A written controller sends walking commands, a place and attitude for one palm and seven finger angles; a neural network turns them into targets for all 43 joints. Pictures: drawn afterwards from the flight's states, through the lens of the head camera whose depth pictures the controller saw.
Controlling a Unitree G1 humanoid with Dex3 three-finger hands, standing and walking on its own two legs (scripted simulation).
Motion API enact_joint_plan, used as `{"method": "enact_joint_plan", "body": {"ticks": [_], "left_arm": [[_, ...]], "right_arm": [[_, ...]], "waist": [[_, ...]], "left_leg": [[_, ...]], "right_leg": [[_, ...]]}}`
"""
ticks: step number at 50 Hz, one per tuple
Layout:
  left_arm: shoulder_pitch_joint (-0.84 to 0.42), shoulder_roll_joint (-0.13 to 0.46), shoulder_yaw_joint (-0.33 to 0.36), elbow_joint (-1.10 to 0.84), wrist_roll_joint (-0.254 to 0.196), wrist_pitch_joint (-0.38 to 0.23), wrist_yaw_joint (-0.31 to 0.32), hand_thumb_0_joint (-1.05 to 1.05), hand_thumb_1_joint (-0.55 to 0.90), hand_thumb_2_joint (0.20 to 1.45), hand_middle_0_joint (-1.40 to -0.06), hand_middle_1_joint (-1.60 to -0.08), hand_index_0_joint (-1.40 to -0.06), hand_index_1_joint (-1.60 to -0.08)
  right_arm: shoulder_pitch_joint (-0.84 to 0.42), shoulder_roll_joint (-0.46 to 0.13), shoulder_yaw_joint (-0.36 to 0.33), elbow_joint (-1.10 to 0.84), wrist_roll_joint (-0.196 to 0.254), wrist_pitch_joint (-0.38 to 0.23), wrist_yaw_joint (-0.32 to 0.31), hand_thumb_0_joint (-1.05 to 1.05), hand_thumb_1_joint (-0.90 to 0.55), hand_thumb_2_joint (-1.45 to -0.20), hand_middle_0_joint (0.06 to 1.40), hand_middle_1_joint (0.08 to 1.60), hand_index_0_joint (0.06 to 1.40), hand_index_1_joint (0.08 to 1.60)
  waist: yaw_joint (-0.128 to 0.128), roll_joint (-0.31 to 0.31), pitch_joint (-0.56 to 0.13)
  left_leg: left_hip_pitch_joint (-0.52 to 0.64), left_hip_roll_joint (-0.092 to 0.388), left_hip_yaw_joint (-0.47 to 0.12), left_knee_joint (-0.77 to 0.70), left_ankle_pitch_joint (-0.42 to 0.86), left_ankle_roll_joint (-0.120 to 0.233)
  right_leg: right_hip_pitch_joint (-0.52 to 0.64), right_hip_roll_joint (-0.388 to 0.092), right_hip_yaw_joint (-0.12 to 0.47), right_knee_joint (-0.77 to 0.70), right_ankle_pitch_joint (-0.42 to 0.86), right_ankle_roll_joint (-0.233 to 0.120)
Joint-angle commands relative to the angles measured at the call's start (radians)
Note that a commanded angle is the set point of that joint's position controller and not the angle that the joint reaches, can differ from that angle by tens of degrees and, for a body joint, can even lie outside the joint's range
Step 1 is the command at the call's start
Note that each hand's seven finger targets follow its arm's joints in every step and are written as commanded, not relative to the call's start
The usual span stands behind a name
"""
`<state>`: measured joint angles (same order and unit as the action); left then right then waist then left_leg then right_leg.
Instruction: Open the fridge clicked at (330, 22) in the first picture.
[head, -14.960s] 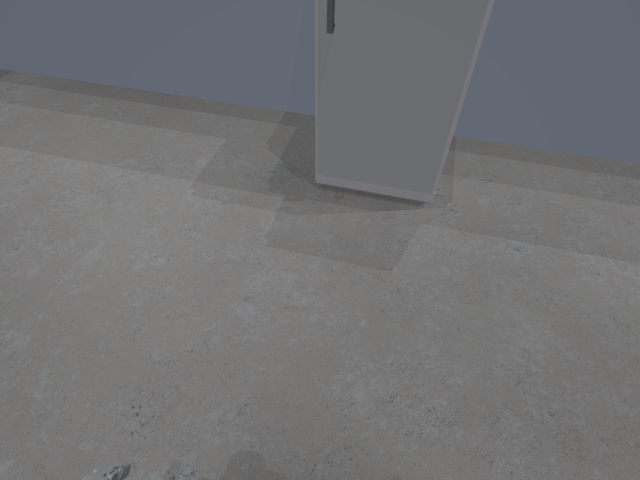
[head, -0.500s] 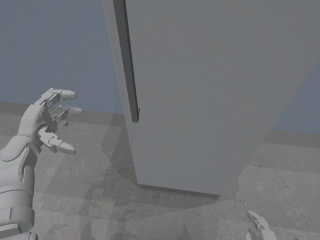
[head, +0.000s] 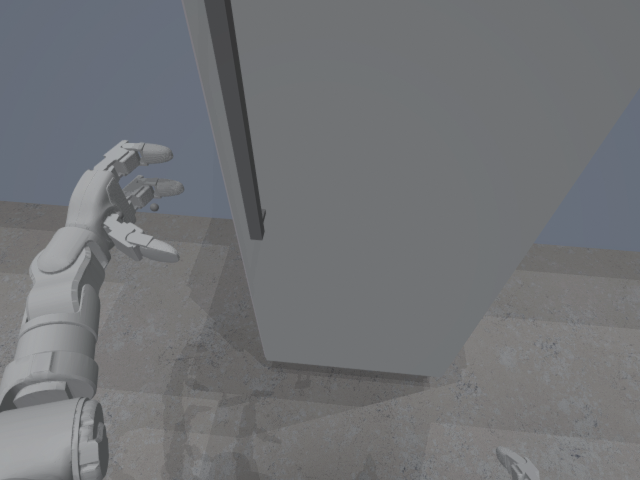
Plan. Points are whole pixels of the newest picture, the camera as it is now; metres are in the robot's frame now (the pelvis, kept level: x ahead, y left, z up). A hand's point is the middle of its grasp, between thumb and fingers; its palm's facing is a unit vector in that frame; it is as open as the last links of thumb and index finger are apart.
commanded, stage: move the hooked fingers beside the handle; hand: left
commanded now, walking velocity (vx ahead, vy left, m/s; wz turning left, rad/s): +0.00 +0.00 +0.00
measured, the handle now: (238, 91) +0.51 +0.12 +0.23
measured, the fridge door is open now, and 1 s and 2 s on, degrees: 0 0 0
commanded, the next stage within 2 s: feel for the door with the fingertips in 1.30 s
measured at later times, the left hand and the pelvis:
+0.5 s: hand (193, 176) +0.46 +0.18 +0.14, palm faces -0.08 -1.00 +0.00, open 14.0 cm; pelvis +0.00 -0.01 -0.01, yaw +0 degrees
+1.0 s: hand (190, 179) +0.46 +0.19 +0.13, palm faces -0.09 -1.00 +0.01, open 14.0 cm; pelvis +0.01 +0.00 -0.01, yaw -1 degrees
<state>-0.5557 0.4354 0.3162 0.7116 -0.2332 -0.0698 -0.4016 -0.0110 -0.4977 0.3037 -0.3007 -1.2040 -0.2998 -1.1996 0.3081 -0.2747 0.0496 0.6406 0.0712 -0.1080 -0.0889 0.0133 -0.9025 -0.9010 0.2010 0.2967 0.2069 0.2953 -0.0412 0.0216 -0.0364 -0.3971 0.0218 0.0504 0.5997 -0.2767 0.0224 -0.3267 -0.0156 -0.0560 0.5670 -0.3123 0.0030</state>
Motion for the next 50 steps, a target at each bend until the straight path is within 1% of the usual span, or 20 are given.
{"method": "enact_joint_plan", "body": {"ticks": [1,4,7,8,14,16,20,21,22,24,26,29,30,36,38,41,45,47,49,50], "left_arm": [[-0.453,0.255,0.059,-0.191,-0.018,-0.088,0.013,0.0,-0.5,0.3,-0.3,-1.2,-0.3,-1.2],[-0.499,0.253,0.049,-0.128,-0.011,-0.09,0.022,0.0,-0.5,0.3,-0.3,-1.2,-0.3,-1.2],[-0.523,0.252,0.045,-0.109,-0.003,-0.108,0.033,0.0,-0.5,0.3,-0.3,-1.2,-0.3,-1.2],[-0.569,0.222,0.015,-0.115,-0.002,-0.117,0.034,0.0,-0.5,0.3,-0.3,-1.2,-0.3,-1.2],[-0.638,0.285,0.059,0.022,0.015,-0.146,0.052,0.0,-0.5,0.3,-0.3,-1.2,-0.3,-1.2],[-0.678,0.262,0.032,0.027,0.025,-0.163,0.051,0.0,-0.5,0.3,-0.3,-1.2,-0.3,-1.2],[-0.74,0.254,0.018,0.095,0.032,-0.187,0.052,0.0,-0.5,0.3,-0.3,-1.2,-0.3,-1.2],[-0.754,0.263,0.028,0.118,0.031,-0.189,0.054,0.0,-0.5,0.3,-0.3,-1.2,-0.3,-1.2],[-0.764,0.292,0.048,0.154,0.032,-0.191,0.057,0.0,-0.5,0.3,-0.3,-1.2,-0.3,-1.2],[-0.808,0.341,0.065,0.177,0.048,-0.195,0.058,0.0,-0.5,0.3,-0.3,-1.2,-0.3,-1.2],[-0.791,0.329,0.061,0.198,0.059,-0.203,0.06,0.0,-0.5,0.3,-0.3,-1.2,-0.3,-1.2],[-0.768,0.356,0.084,0.197,0.059,-0.22,0.054,0.0,-0.5,0.3,-0.3,-1.2,-0.3,-1.2],[-0.756,0.331,0.07,0.192,0.057,-0.221,0.05,0.0,-0.5,0.3,-0.3,-1.2,-0.3,-1.2],[-0.706,0.38,0.113,0.163,0.05,-0.212,0.036,0.0,-0.5,0.3,-0.3,-1.2,-0.3,-1.2],[-0.706,0.394,0.124,0.095,0.045,-0.223,0.035,0.0,-0.5,0.3,-0.3,-1.2,-0.3,-1.2],[-0.666,0.318,0.081,0.027,0.031,-0.221,0.03,0.0,-0.5,0.3,-0.3,-1.2,-0.3,-1.2],[-0.64,0.232,0.026,0.004,0.01,-0.184,0.031,0.0,-0.5,0.3,-0.3,-1.2,-0.3,-1.2],[-0.648,0.24,0.033,0.036,0.008,-0.164,0.046,0.0,-0.5,0.3,-0.3,-1.2,-0.3,-1.2],[-0.654,0.268,0.058,0.025,0.023,-0.157,0.064,0.0,-0.5,0.3,-0.3,-1.2,-0.3,-1.2],[-0.684,0.253,0.037,0.008,0.031,-0.162,0.071,0.0,-0.5,0.3,-0.3,-1.2,-0.3,-1.2]], "right_arm": [[-0.002,-0.15,-0.063,-0.117,-0.005,-0.037,-0.008,0.0,-0.9,-0.9,0.2,0.3,0.2,0.3],[0.013,-0.155,-0.065,-0.104,-0.004,-0.024,-0.008,0.0,-0.9,-0.9,0.2,0.3,0.2,0.3],[0.025,-0.157,-0.067,-0.105,-0.007,-0.015,-0.004,0.0,-0.9,-0.9,0.2,0.3,0.2,0.3],[0.024,-0.155,-0.065,-0.103,-0.007,-0.014,-0.002,0.0,-0.9,-0.9,0.2,0.3,0.2,0.3],[0.06,-0.164,-0.067,-0.074,-0.011,0.007,-0.002,0.0,-0.9,-0.9,0.2,0.3,0.2,0.3],[0.065,-0.16,-0.068,-0.075,-0.011,0.008,0.002,0.0,-0.9,-0.9,0.2,0.3,0.2,0.3],[0.089,-0.164,-0.071,-0.06,-0.013,0.018,0.003,0.0,-0.9,-0.9,0.2,0.3,0.2,0.3],[0.094,-0.167,-0.071,-0.056,-0.015,0.018,0.004,0.0,-0.9,-0.9,0.2,0.3,0.2,0.3],[0.108,-0.173,-0.07,-0.05,-0.017,0.023,0.002,0.0,-0.9,-0.9,0.2,0.3,0.2,0.3],[0.12,-0.18,-0.071,-0.044,-0.017,0.027,0.001,0.0,-0.9,-0.9,0.2,0.3,0.2,0.3],[0.129,-0.174,-0.072,-0.048,-0.02,0.029,0.007,0.0,-0.9,-0.9,0.2,0.3,0.2,0.3],[0.146,-0.178,-0.076,-0.057,-0.023,0.041,0.009,0.0,-0.9,-0.9,0.2,0.3,0.2,0.3],[0.144,-0.175,-0.077,-0.062,-0.023,0.043,0.012,0.0,-0.9,-0.9,0.2,0.3,0.2,0.3],[0.154,-0.178,-0.081,-0.081,-0.021,0.067,0.011,0.0,-0.9,-0.9,0.2,0.3,0.2,0.3],[0.149,-0.176,-0.084,-0.089,-0.02,0.068,0.011,0.0,-0.9,-0.9,0.2,0.3,0.2,0.3],[0.136,-0.166,-0.087,-0.093,-0.018,0.065,0.016,0.0,-0.9,-0.9,0.2,0.3,0.2,0.3],[0.124,-0.163,-0.089,-0.086,-0.013,0.061,0.019,0.0,-0.9,-0.9,0.2,0.3,0.2,0.3],[0.128,-0.167,-0.086,-0.079,-0.013,0.063,0.016,0.0,-0.9,-0.9,0.2,0.3,0.2,0.3],[0.123,-0.167,-0.086,-0.085,-0.017,0.062,0.018,0.0,-0.9,-0.9,0.2,0.3,0.2,0.3],[0.115,-0.162,-0.083,-0.083,-0.015,0.062,0.019,0.0,-0.9,-0.9,0.2,0.3,0.2,0.3]], "waist": [[-0.005,0.053,-0.306],[-0.02,0.018,-0.287],[-0.013,0.028,-0.309],[-0.027,0.043,-0.321],[-0.041,-0.019,-0.304],[-0.044,0.041,-0.312],[-0.067,0.024,-0.327],[-0.067,0.034,-0.318],[-0.071,-0.023,-0.311],[-0.079,0.003,-0.336],[-0.069,0.041,-0.355],[-0.063,0.028,-0.408],[-0.061,0.038,-0.413],[-0.05,0.005,-0.399],[-0.04,0.049,-0.437],[-0.041,0.11,-0.443],[-0.053,0.079,-0.396],[-0.057,0.018,-0.34],[-0.045,0.043,-0.368],[-0.057,0.065,-0.366]], "left_leg": [[0.246,-0.005,-0.07,-0.049,0.265,0.008],[0.22,-0.005,-0.067,-0.045,0.244,0.013],[0.223,-0.005,-0.069,-0.036,0.26,0.012],[0.24,-0.006,-0.069,-0.037,0.256,0.011],[0.171,-0.008,-0.059,-0.027,0.209,0.018],[0.177,-0.011,-0.059,-0.022,0.2,0.015],[0.17,-0.009,-0.058,-0.007,0.189,0.017],[0.161,-0.009,-0.059,-0.004,0.177,0.017],[0.128,-0.009,-0.059,0.001,0.173,0.021],[0.108,-0.01,-0.058,0.007,0.165,0.022],[0.118,-0.011,-0.058,0.016,0.176,0.017],[0.121,-0.009,-0.055,0.025,0.222,0.018],[0.128,-0.01,-0.051,0.03,0.226,0.018],[0.091,-0.008,-0.039,0.032,0.245,0.024],[0.13,-0.009,-0.039,0.035,0.283,0.022],[0.202,-0.002,-0.048,0.04,0.324,0.015],[0.218,0.005,-0.057,0.033,0.321,0.012],[0.174,0.004,-0.059,0.026,0.295,0.017],[0.178,0.0,-0.06,0.027,0.296,0.014],[0.194,0.001,-0.06,0.028,0.3,0.013]], "right_leg": [[-0.012,0.029,0.014,-0.051,0.295,-0.029],[-0.025,0.031,0.017,-0.051,0.287,-0.026],[-0.021,0.029,0.017,-0.042,0.288,-0.031],[-0.034,0.03,0.018,-0.042,0.29,-0.028],[-0.037,0.031,0.029,-0.038,0.278,-0.02],[-0.056,0.03,0.031,-0.033,0.265,-0.022],[-0.08,0.034,0.034,-0.027,0.26,-0.019],[-0.093,0.035,0.036,-0.027,0.248,-0.019],[-0.076,0.035,0.035,-0.024,0.25,-0.018],[-0.078,0.033,0.046,-0.018,0.254,-0.014],[-0.091,0.035,0.044,-0.008,0.255,-0.016],[-0.065,0.038,0.041,0.01,0.303,-0.015],[-0.07,0.04,0.042,0.01,0.308,-0.014],[-0.038,0.045,0.041,0.013,0.352,-0.011],[-0.027,0.047,0.041,0.018,0.378,-0.014],[-0.071,0.052,0.033,0.015,0.368,-0.02],[-0.107,0.055,0.019,0.006,0.341,-0.02],[-0.105,0.053,0.012,0.002,0.32,-0.022],[-0.1,0.05,0.018,0.009,0.329,-0.02],[-0.112,0.049,0.018,0.009,0.327,-0.02]]}}
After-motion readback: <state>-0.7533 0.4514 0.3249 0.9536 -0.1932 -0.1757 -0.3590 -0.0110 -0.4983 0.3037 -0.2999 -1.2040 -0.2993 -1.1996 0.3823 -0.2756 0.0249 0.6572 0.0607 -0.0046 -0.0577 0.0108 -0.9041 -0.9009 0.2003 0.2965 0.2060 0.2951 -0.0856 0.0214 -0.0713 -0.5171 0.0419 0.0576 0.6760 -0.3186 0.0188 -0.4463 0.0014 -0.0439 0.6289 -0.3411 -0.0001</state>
